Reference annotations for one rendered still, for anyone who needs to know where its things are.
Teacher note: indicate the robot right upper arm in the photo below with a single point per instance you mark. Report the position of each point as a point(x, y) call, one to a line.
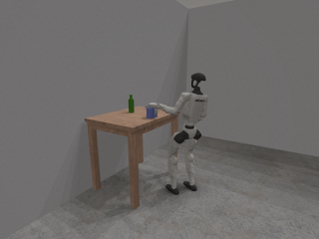
point(204, 109)

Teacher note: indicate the right robot thigh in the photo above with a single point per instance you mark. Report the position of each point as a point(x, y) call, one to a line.
point(189, 146)

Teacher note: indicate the sponge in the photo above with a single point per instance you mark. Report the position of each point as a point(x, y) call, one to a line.
point(151, 113)

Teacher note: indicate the robot left forearm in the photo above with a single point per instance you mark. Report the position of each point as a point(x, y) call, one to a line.
point(164, 108)

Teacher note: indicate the robot left upper arm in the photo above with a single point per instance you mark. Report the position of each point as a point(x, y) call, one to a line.
point(184, 97)

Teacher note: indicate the robot head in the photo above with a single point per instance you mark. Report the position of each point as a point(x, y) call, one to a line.
point(198, 77)

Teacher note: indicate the table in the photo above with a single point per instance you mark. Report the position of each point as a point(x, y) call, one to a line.
point(133, 125)

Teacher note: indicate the robot left hand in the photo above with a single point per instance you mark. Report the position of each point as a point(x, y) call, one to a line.
point(152, 105)

